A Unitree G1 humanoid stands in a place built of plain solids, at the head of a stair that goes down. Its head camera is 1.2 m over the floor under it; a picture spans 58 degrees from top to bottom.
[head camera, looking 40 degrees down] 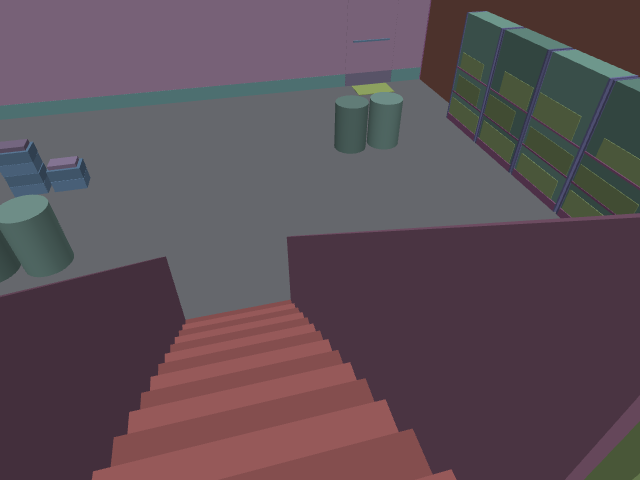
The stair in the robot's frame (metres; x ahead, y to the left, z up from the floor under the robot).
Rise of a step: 0.18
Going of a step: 0.23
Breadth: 1.20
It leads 15 degrees to the left of straight ahead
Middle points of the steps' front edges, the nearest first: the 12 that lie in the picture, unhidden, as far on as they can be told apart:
0.86 0.29 -0.55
1.08 0.35 -0.74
1.30 0.41 -0.92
1.52 0.47 -1.11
1.74 0.52 -1.29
1.96 0.58 -1.48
2.18 0.64 -1.66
2.40 0.69 -1.85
2.62 0.75 -2.03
2.84 0.81 -2.22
3.06 0.87 -2.40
3.28 0.92 -2.59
